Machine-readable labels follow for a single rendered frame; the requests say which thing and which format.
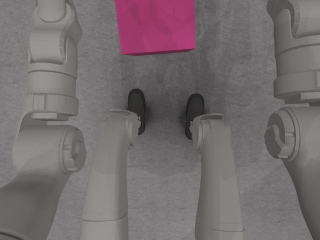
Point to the right robot shin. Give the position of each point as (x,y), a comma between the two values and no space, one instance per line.
(214,116)

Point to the robot left forearm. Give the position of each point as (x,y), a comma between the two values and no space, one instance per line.
(52,65)

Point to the carton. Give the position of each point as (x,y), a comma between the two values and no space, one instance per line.
(151,27)

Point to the right robot foot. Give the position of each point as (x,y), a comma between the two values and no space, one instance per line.
(194,108)

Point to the left robot upper arm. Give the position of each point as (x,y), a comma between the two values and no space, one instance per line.
(45,156)

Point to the robot right forearm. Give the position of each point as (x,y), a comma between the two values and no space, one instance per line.
(297,50)

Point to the right robot upper arm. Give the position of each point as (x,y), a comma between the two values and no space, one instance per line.
(293,135)

